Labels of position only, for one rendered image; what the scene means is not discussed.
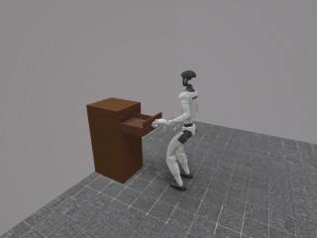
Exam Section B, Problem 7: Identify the humanoid robot head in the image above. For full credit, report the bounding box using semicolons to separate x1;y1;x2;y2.
181;70;196;92

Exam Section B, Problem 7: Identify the left robot upper arm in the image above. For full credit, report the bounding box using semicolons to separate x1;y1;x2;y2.
178;91;190;121

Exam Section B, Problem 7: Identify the left robot forearm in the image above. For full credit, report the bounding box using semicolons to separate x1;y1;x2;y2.
164;113;187;127

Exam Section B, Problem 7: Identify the right robot hand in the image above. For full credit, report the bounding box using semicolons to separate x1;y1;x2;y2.
171;123;182;130

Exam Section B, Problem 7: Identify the left robot hand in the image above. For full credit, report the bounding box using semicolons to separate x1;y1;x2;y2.
153;118;166;132

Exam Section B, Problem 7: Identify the cabinet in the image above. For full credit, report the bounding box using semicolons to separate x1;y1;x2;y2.
86;97;143;184

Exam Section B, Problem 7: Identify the robot right thigh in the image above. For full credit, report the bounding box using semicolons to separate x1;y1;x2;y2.
175;129;197;155

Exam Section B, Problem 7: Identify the drawer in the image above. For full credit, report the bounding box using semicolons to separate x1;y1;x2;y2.
119;112;162;137

